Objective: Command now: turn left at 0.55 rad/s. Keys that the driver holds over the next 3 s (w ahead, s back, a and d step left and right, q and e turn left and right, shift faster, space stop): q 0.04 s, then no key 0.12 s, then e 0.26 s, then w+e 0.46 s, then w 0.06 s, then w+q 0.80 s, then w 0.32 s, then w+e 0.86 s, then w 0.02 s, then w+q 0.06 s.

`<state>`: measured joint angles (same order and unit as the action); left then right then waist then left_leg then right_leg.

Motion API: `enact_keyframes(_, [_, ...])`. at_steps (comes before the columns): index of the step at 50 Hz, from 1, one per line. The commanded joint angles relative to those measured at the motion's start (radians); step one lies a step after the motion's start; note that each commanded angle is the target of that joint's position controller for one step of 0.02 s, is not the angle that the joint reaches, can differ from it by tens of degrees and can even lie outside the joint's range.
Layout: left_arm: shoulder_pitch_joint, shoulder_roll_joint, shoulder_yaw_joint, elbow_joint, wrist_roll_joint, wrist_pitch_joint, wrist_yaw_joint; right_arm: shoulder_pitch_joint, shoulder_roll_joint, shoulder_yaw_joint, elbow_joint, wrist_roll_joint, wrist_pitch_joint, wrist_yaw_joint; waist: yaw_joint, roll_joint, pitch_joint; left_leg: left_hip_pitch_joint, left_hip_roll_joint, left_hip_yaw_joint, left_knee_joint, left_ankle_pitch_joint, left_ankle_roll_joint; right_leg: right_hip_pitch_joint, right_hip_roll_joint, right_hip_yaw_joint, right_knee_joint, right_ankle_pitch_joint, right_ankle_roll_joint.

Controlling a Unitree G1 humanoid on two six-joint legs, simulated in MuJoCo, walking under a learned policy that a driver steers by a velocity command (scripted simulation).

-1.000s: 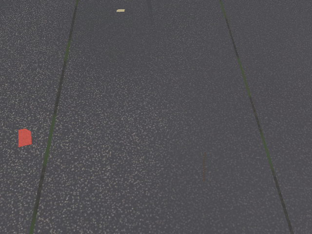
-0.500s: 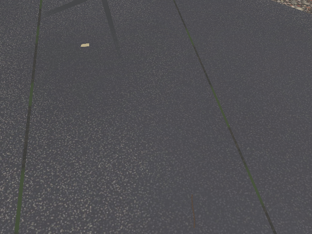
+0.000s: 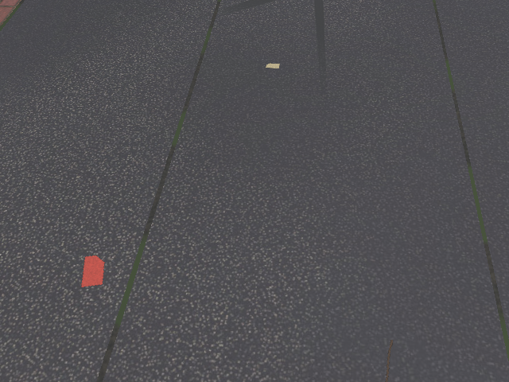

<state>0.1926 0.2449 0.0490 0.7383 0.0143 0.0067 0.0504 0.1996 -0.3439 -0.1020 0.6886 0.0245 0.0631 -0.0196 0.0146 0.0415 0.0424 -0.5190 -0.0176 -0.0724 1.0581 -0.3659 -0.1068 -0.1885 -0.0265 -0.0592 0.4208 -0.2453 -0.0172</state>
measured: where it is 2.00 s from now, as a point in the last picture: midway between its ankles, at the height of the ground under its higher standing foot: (326, 284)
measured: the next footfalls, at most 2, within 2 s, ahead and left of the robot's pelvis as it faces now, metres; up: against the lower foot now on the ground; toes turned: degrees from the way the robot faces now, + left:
left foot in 0.18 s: +0.04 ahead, +0.15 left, +0.00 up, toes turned +6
right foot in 0.72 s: +0.05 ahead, -0.10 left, +0.00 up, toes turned -13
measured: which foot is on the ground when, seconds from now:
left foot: up 0.00-0.16, down 0.18-0.72, up 0.74-1.00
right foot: down 0.00-0.20, up 0.22-0.70, down 0.72-1.00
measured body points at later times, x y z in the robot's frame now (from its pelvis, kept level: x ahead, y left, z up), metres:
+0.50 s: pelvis +0.00 +0.05 +0.00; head +0.02 +0.06 +0.45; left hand +0.07 +0.35 -0.13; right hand +0.18 -0.20 -0.10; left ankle +0.00 +0.15 -0.74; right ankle -0.02 -0.09 -0.69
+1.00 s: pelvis +0.13 -0.04 +0.00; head +0.15 -0.08 +0.45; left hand +0.23 +0.22 -0.10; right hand +0.26 -0.34 -0.10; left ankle +0.34 +0.08 -0.68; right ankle +0.01 -0.10 -0.74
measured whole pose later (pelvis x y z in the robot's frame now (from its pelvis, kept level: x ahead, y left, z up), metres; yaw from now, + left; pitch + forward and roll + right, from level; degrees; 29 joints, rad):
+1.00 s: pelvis +0.13 -0.04 +0.00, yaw -16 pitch +1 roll +2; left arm 0.41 0.25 0.04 0.77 -0.01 -0.06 0.02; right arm 0.06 -0.31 -0.07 0.74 0.01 -0.09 0.05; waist 0.05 0.05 0.03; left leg -0.63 0.06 -0.02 0.70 0.01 -0.03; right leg 0.02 0.03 0.06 0.24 -0.27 -0.06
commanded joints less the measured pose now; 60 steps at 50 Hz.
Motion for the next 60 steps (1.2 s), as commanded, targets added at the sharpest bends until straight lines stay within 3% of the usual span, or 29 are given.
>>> enact_keyframes(1, [0.016, 0.211, 0.059, -0.052, -0.004, 0.002, 0.003, -0.102, -0.032, 0.009, -0.132, -0.002, -0.016, 0.016, 0.047, -0.198, -0.066, -0.090, 0.048, 0.043, -0.127, -0.024, -0.012, 0.200, -0.264, 0.162, -0.093, 0.431, -0.207])
enact_keyframes(6, [-0.003, 0.242, 0.070, -0.041, -0.030, 0.001, -0.025, -0.078, -0.038, 0.010, -0.144, -0.006, -0.009, 0.028, 0.031, -0.218, -0.082, 0.119, 0.022, 0.117, -0.373, -0.024, 0.046, 0.129, -0.274, 0.124, -0.046, 0.498, -0.202])
enact_keyframes(8, [-0.033, 0.229, 0.063, -0.032, -0.051, -0.002, -0.030, -0.011, -0.033, 0.006, -0.118, -0.009, -0.009, 0.031, -0.021, -0.197, -0.093, 0.263, -0.003, 0.137, -0.624, 0.167, 0.101, 0.090, -0.248, 0.094, 0.032, 0.462, -0.154])
enact_keyframes(9, [0.018, 0.187, 0.047, -0.004, -0.047, -0.010, -0.034, 0.010, -0.055, 0.003, -0.110, -0.015, -0.010, 0.025, -0.025, -0.140, -0.113, 0.416, 0.016, 0.084, -0.737, 0.327, 0.133, 0.003, -0.210, 0.064, 0.087, 0.376, -0.091])
enact_keyframes(10, [0.038, 0.104, 0.014, -0.013, 0.003, -0.020, -0.044, 0.051, -0.112, -0.003, -0.114, -0.026, -0.012, 0.010, -0.011, 0.061, -0.207, 0.640, 0.212, -0.145, -0.707, 0.682, 0.183, -0.161, -0.132, -0.004, 0.258, 0.053, 0.004])
enact_keyframes(11, [0.027, 0.063, -0.002, -0.034, 0.012, -0.023, -0.049, -0.001, -0.103, 0.013, -0.120, -0.054, -0.024, 0.009, 0.005, 0.212, -0.211, 0.581, 0.398, -0.280, -0.674, 0.827, 0.361, -0.272, -0.057, 0.009, 0.348, -0.373, 0.069])
enact_keyframes(12, [-0.017, 0.143, 0.018, -0.021, -0.004, -0.014, -0.043, -0.007, -0.022, 0.033, -0.110, -0.065, -0.044, 0.018, -0.044, 0.105, -0.208, 0.499, 0.376, -0.241, -0.702, 0.710, 0.412, -0.242, -0.081, 0.086, 0.437, -0.409, 0.095])
enact_keyframes(13, [-0.020, 0.166, 0.028, -0.014, -0.025, -0.005, -0.043, -0.043, -0.016, 0.038, -0.090, -0.069, -0.060, 0.022, -0.024, 0.109, -0.158, 0.459, 0.323, -0.175, -0.715, 0.621, 0.378, -0.248, -0.077, 0.103, 0.477, -0.379, 0.098])
enact_keyframes(15, [0.012, 0.183, 0.041, 0.025, -0.023, 0.017, -0.026, -0.109, -0.038, 0.030, -0.076, -0.053, -0.079, 0.021, -0.011, 0.113, -0.100, 0.404, 0.279, -0.104, -0.736, 0.534, 0.321, -0.253, -0.068, 0.130, 0.502, -0.285, 0.109])
enact_keyframes(18, [0.058, 0.193, 0.054, 0.040, -0.035, 0.028, -0.015, -0.126, -0.058, 0.021, -0.053, -0.048, -0.077, 0.003, 0.002, 0.104, -0.077, 0.367, 0.273, -0.033, -0.742, 0.570, 0.333, -0.248, -0.027, 0.119, 0.595, -0.223, 0.125])
enact_keyframes(21, [0.033, 0.166, 0.051, 0.021, -0.038, 0.036, -0.008, -0.119, -0.048, 0.018, -0.034, -0.040, -0.064, -0.013, -0.019, 0.081, -0.058, 0.407, 0.297, -0.025, -0.757, 0.474, 0.350, -0.310, -0.037, 0.109, 0.589, -0.210, 0.130])
enact_keyframes(25, [-0.029, 0.143, 0.040, -0.030, -0.034, 0.029, -0.025, -0.064, -0.080, 0.000, 0.002, -0.024, -0.069, -0.018, -0.061, 0.087, -0.037, 0.454, 0.345, -0.096, -0.884, -0.052, 0.350, -0.374, -0.073, 0.073, 0.493, -0.178, 0.094])
enact_keyframes(32, [0.005, 0.126, 0.035, -0.034, -0.045, -0.001, -0.072, -0.079, -0.126, -0.026, 0.020, 0.003, -0.104, 0.019, -0.017, 0.059, -0.012, 0.407, 0.342, 0.019, -0.908, -0.084, 0.307, -0.204, -0.063, -0.003, 0.252, -0.152, -0.019])
enact_keyframes(34, [0.081, 0.120, 0.039, 0.000, -0.045, -0.002, -0.078, -0.109, -0.125, -0.026, 0.023, 0.018, -0.101, 0.028, 0.036, 0.033, -0.026, 0.328, 0.309, 0.098, -0.824, -0.110, 0.268, -0.044, -0.022, -0.061, 0.119, -0.056, -0.048])
enact_keyframes(35, [0.155, 0.135, 0.049, 0.033, -0.044, -0.002, -0.074, -0.110, -0.099, -0.019, 0.027, 0.014, -0.102, 0.029, 0.065, 0.006, -0.043, 0.255, 0.273, 0.152, -0.726, -0.116, 0.239, 0.075, 0.014, -0.078, 0.088, -0.054, -0.064])
enact_keyframes(36, [0.275, 0.190, 0.075, 0.068, -0.050, -0.002, -0.064, -0.124, -0.039, 0.001, 0.022, -0.002, -0.106, 0.033, 0.109, -0.092, -0.073, 0.133, 0.206, 0.237, -0.485, -0.052, 0.188, 0.239, -0.009, 0.015, 0.040, -0.099, -0.111])
enact_keyframes(37, [0.366, 0.337, 0.110, 0.061, -0.044, -0.013, -0.050, -0.196, 0.030, 0.025, -0.046, -0.033, -0.116, 0.035, 0.131, -0.370, -0.061, -0.204, 0.051, 0.303, -0.046, -0.191, 0.087, 0.368, -0.266, 0.525, -0.132, -0.251, -0.263])
enact_keyframes(38, [0.312, 0.320, 0.092, 0.016, -0.028, -0.049, -0.066, -0.229, -0.011, 0.018, -0.072, -0.011, -0.143, 0.037, 0.116, -0.260, -0.065, -0.374, 0.000, 0.063, 0.114, -0.247, 0.097, 0.361, -0.357, 0.818, -0.253, -0.398, -0.372])
enact_keyframes(39, [0.246, 0.258, 0.074, -0.005, -0.029, -0.071, -0.069, -0.213, -0.063, 0.008, -0.070, 0.019, -0.163, 0.051, 0.082, -0.208, -0.010, -0.431, 0.060, 0.016, 0.133, -0.153, 0.120, 0.352, -0.352, 0.734, -0.271, -0.375, -0.348])
enact_keyframes(40, [0.203, 0.208, 0.058, -0.018, -0.034, -0.081, -0.070, -0.174, -0.091, 0.002, -0.045, 0.015, -0.176, 0.057, 0.050, -0.176, 0.022, -0.412, 0.092, 0.018, 0.096, -0.048, 0.135, 0.325, -0.307, 0.621, -0.253, -0.283, -0.303])
enact_keyframes(42, [0.156, 0.174, 0.042, -0.035, -0.034, -0.077, -0.061, -0.164, -0.100, -0.006, -0.018, -0.031, -0.185, 0.051, 0.021, -0.110, 0.023, -0.331, 0.115, 0.022, -0.026, 0.092, 0.130, 0.276, -0.232, 0.465, -0.248, -0.046, -0.235])
enact_keyframes(43, [0.161, 0.187, 0.041, -0.042, -0.029, -0.078, -0.054, -0.163, -0.087, -0.003, -0.016, -0.032, -0.184, 0.054, 0.012, -0.139, 0.015, -0.288, 0.104, 0.032, -0.064, 0.145, 0.114, 0.248, -0.218, 0.428, -0.250, 0.071, -0.232])
enact_keyframes(45, [0.177, 0.194, 0.043, -0.043, -0.028, -0.078, -0.039, -0.178, -0.058, 0.005, -0.016, -0.029, -0.178, 0.057, 0.012, -0.119, 0.008, -0.252, 0.081, 0.053, -0.168, 0.241, 0.084, 0.228, -0.181, 0.337, -0.255, 0.233, -0.218])
enact_keyframes(49, [0.211, 0.195, 0.043, -0.028, -0.023, -0.077, -0.020, -0.273, 0.005, 0.034, -0.034, -0.013, -0.172, 0.070, 0.053, -0.148, 0.035, -0.118, 0.042, 0.105, -0.432, 0.459, 0.064, 0.124, -0.119, 0.197, -0.282, 0.259, -0.169])
enact_keyframes(52, [0.251, 0.194, 0.043, -0.001, -0.024, -0.083, -0.024, -0.336, 0.009, 0.043, -0.055, 0.000, -0.173, 0.083, 0.080, -0.149, 0.080, -0.092, 0.044, 0.110, -0.521, 0.525, 0.095, 0.131, -0.152, 0.178, -0.311, 0.212, -0.166])
enact_keyframes(55, [0.250, 0.201, 0.048, 0.019, -0.028, -0.079, -0.027, -0.339, -0.013, 0.042, -0.066, 0.002, -0.179, 0.097, 0.065, -0.144, 0.089, -0.114, 0.044, 0.108, -0.574, 0.469, 0.152, 0.240, -0.199, 0.149, -0.274, 0.330, -0.152])
enact_keyframes(58, [0.225, 0.233, 0.058, 0.017, -0.011, -0.063, -0.018, -0.182, -0.070, 0.016, -0.027, -0.002, -0.171, 0.092, -0.017, -0.175, -0.054, 0.060, -0.038, 0.154, -0.535, 0.335, 0.214, 0.351, -0.197, 0.097, -0.052, 0.886, -0.118])
enact_keyframes(59, [0.207, 0.234, 0.055, 0.011, -0.007, -0.051, -0.015, -0.045, -0.101, -0.002, 0.009, -0.002, -0.164, 0.083, -0.090, -0.160, -0.140, 0.229, -0.080, 0.182, -0.549, 0.334, 0.243, 0.329, -0.165, 0.053, 0.142, 1.032, -0.092])
enact_keyframes(60, [0.212, 0.220, 0.045, -0.004, 0.003, -0.049, -0.010, 0.099, -0.133, -0.015, 0.033, -0.003, -0.153, 0.072, -0.153, -0.110, -0.235, 0.523, -0.001, 0.062, -0.509, 0.336, 0.285, 0.120, -0.150, 0.043, 0.396, 0.883, -0.060])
